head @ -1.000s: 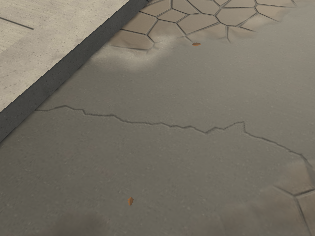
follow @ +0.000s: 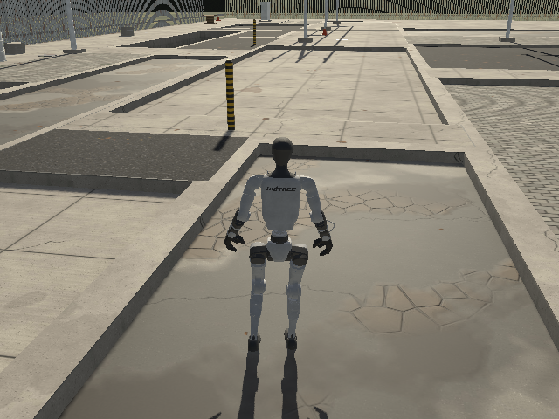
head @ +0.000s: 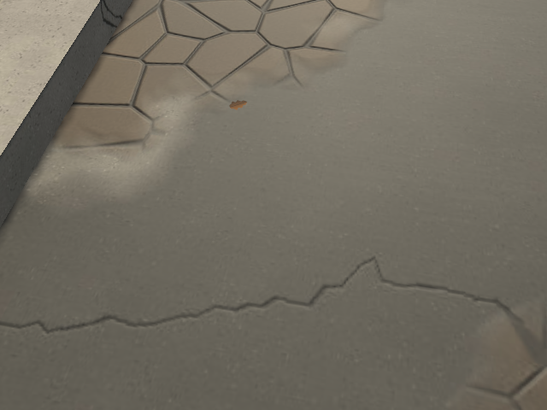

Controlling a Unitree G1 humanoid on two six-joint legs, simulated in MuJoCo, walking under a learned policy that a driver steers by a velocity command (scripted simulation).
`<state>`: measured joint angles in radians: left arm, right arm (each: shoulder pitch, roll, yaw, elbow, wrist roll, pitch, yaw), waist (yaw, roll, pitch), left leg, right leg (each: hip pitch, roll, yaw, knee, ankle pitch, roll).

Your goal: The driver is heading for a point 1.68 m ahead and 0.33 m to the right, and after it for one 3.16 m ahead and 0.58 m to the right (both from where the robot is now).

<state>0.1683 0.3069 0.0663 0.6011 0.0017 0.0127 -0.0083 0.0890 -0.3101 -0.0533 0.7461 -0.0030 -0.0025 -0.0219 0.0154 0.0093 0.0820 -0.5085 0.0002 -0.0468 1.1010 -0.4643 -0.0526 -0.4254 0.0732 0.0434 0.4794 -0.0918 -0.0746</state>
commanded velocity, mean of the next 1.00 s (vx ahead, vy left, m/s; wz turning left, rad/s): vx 0.04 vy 0.00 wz -0.48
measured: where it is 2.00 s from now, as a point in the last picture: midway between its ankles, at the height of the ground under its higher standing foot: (315, 374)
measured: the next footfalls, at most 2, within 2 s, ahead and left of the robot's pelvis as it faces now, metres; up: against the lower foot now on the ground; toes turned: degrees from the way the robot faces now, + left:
left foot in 0.26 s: +0.10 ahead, +0.16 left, +0.00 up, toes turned -15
right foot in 0.68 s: -0.01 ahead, -0.09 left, +0.00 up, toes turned -27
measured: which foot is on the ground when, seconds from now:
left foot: up 0.00-0.24, down 0.26-0.68, up 0.70-1.00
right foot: down 0.00-0.26, up 0.28-0.66, down 0.68-1.00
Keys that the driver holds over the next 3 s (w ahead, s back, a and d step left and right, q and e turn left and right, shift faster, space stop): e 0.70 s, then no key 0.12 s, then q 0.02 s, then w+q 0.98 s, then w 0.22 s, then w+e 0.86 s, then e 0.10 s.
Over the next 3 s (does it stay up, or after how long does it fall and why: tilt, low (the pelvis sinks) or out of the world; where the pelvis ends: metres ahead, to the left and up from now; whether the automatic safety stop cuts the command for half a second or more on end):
stays up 0.99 -0.09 0.01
